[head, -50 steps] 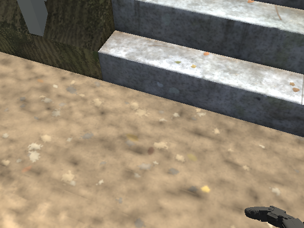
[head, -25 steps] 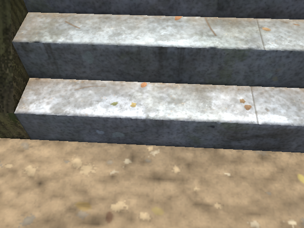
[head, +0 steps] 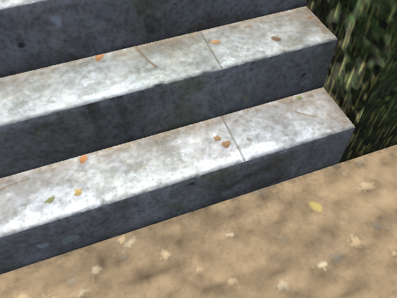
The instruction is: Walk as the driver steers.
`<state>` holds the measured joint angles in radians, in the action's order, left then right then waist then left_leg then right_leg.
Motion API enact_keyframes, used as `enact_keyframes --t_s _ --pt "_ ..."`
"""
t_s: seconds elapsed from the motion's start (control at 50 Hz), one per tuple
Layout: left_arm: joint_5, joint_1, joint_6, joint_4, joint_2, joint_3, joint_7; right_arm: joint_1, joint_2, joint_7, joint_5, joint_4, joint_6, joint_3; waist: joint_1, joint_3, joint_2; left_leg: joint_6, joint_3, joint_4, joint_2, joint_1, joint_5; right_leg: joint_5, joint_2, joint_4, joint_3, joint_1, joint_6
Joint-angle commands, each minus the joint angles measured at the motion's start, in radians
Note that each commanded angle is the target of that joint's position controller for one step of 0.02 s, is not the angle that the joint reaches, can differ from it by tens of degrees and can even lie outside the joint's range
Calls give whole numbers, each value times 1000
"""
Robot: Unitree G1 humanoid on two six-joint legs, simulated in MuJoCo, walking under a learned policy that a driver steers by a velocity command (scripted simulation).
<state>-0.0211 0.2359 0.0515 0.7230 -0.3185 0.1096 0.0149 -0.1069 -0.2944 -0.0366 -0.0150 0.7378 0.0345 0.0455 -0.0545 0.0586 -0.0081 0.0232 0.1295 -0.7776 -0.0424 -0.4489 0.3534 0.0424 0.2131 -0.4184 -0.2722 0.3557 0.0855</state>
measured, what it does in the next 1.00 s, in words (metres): walks ahead, turning left: left foot, then right foot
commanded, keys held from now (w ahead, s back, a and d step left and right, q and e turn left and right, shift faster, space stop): shift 0.02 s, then q+shift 0.18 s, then w+q+shift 0.60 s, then w+e+shift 0.18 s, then e+shift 0.02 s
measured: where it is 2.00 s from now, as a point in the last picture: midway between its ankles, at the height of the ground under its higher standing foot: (108, 224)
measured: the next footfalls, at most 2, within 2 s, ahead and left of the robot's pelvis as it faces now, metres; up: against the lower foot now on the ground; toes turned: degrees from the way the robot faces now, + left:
left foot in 0.12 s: +0.07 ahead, +0.13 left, +0.00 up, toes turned -10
right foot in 0.46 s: +0.07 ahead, -0.07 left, +0.00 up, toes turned +14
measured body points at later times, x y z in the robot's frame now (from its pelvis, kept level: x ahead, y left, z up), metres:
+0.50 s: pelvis +0.06 +0.04 +0.00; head +0.09 +0.06 +0.45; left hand +0.19 +0.34 -0.09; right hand +0.15 -0.25 -0.11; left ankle +0.04 +0.14 -0.72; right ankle +0.03 -0.08 -0.74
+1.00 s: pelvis +0.32 +0.22 -0.01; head +0.36 +0.23 +0.44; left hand +0.24 +0.47 -0.14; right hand +0.58 +0.06 -0.12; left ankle +0.33 +0.27 -0.74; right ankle +0.29 +0.03 -0.61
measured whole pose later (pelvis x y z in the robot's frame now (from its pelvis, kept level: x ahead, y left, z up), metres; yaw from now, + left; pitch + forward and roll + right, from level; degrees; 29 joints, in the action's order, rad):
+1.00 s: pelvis +0.32 +0.22 -0.01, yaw +29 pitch +1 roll +1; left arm -0.01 0.30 -0.08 0.85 -0.26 0.00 0.00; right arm -0.17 -0.29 0.02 -0.06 0.77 -0.06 0.03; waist -0.05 0.06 -0.02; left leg -0.13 -0.12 -0.55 -0.10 -0.34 0.24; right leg 0.25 -0.07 -1.36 -0.05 0.44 0.04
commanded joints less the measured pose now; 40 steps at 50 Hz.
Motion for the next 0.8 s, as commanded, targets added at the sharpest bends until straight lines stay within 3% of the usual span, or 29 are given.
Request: enact_keyframes --t_s 0.02,0.06,0.1,0.12,0.14,0.16,0.18,0.2,0.22,0.24,0.28,0.32,0.36,0.4,0.42,0.44,0.46,0.48,0.5,0.52,0.54,0.58,0.66,0.72,0.76,0.8 --pt "-7 8 -8 -53 -142 31 2 -26 -84 -3 9 -57 -24 16 3 -132 -139 -26 -29 76 -24 43 14 254 -266 136 -331 -140 80" --pt "-8 -11 -4 -49 -122 18 2 -99 -88 -4 12 -35 -28 15 26 -143 -151 -49 -61 184 -21 163 -3 212 -265 123 -307 -98 65" --pt "3 2 -4 -30 -85 -6 -12 -134 -79 -8 1 -23 -34 11 47 -133 -103 -84 -51 390 9 318 -104 313 -222 91 -265 -13 19" --pt "6 42 -8 -15 -39 -26 -18 -86 -95 -10 -13 -45 -37 4 27 -122 44 -111 120 528 147 320 -25 419 -162 -31 -177 10 -28" --pt "17 17 -10 -16 -22 -35 -23 -26 -122 -1 -38 -68 -41 -7 24 -86 172 -181 390 657 323 211 82 400 -38 -141 13 32 -65" --pt "-6 5 -14 -9 -65 -28 -26 -8 -91 12 -36 -47 -44 -14 3 -43 156 -223 423 647 333 78 -7 354 -104 -204 52 -76 -78" --pt "-10 -2 -19 -4 -72 -29 -23 20 -84 22 -11 -45 -45 -15 -18 -37 136 -207 360 610 269 73 -62 280 -130 -207 99 -114 -84" --pt "-9 -35 -24 -8 -86 -28 -23 0 -139 29 -2 -39 -42 8 3 -25 151 -184 319 561 215 111 -136 269 -107 -234 136 -79 -87" --pt "-22 -47 -31 -15 -106 -27 -18 -76 -193 33 -1 -21 -35 33 32 -69 164 -186 334 558 185 205 -3 315 -88 -303 180 -11 -93" --pt "-33 -61 -37 -23 -121 -26 -8 -144 -213 39 0 -5 -28 47 56 -71 170 -204 388 573 183 275 163 377 -89 -369 199 73 -98" --pt "-23 -126 -51 -45 -95 -40 5 -212 -202 51 5 19 -24 57 85 -22 184 -220 467 624 183 337 356 415 -112 -388 193 188 -109" --pt "-9 -200 -77 -68 -68 -53 -1 -247 -179 53 7 37 -29 64 107 -3 165 -218 471 617 153 355 271 398 -115 -321 193 183 -123" --pt "-3 -216 -96 -77 -55 -61 -5 -246 -179 55 8 44 -35 75 104 -30 158 -206 463 588 111 348 193 402 -98 -227 192 108 -124" --pt "17 -174 -104 -74 -45 -65 -16 -163 -181 62 5 22 -33 85 58 -41 161 -180 436 551 62 248 145 409 -84 -51 199 -55 -103" --pt "28 -109 -105 -56 -46 -63 -30 -99 -174 65 2 0 -29 89 13 -40 149 -147 403 525 28 155 111 327 -82 90 220 -200 -90" --pt "26 -4 -105 -26 -76 -53 -51 -43 -157 62 2 -21 -29 90 -41 -45 127 -79 338 472 -29 -10 80 191 -117 224 242 -440 -71" --pt "10 111 -109 3 -157 -30 -70 -31 -118 59 17 -34 -41 85 -78 -94 86 9 219 342 -111 -264 102 183 -227 215 203 -759 -48" --pt "-2 86 -112 -17 -191 -27 -80 -127 -6 51 40 -39 -50 53 -36 -177 -150 -35 102 -22 -110 -375 239 427 -521 178 -54 -825 -25" --pt "-26 2 -108 -36 -259 -8 -84 -32 -33 52 33 -105 -62 40 -39 -114 -195 -50 2 -133 -15 -524 104 635 -701 252 -309 -648 94" --pt "-37 -28 -119 -33 -181 -19 -75 52 -94 61 13 -121 -60 47 -29 -40 -70 -54 2 -222 74 -538 8 620 -661 257 -251 -567 105" --pt "-26 -27 -132 -30 -133 -36 -62 35 -106 78 -1 -106 -58 55 -15 -25 -52 -52 -4 -269 64 -543 -37 549 -585 262 -148 -550 74" --pt "-24 20 -148 -7 -120 -45 -51 -16 -107 109 -20 -87 -44 55 -3 -30 -62 -49 -59 -397 78 -540 -84 387 -500 266 30 -528 34" --pt "-21 75 -174 36 -109 -48 -17 101 -93 141 -15 -147 -42 35 -5 57 -90 -62 -107 -408 125 -530 -203 177 -435 334 242 -400 9" --pt "-16 46 -189 50 -98 -52 -10 190 -71 152 -11 -179 -50 11 6 106 -81 -76 -200 -149 121 -349 -310 -86 -385 364 405 -283 -15" --pt "-11 81 -200 76 -137 -44 -11 225 -53 152 -16 -196 -48 -6 11 87 -73 -127 -287 -3 76 -192 -280 -470 -397 309 473 -294 -36" --pt "-13 123 -185 93 -178 -34 -23 129 -87 136 -13 -170 -45 2 71 -16 -114 -177 -345 27 -12 -70 -179 -1020 -426 99 496 -410 -48"
Keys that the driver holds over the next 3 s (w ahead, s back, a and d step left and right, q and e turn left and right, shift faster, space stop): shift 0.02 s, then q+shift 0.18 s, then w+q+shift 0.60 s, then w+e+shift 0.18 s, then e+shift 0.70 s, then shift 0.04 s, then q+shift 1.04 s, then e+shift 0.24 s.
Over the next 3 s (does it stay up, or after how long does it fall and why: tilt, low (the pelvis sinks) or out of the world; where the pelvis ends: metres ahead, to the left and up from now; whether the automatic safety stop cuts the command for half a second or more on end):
stays up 0.39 0.27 0.00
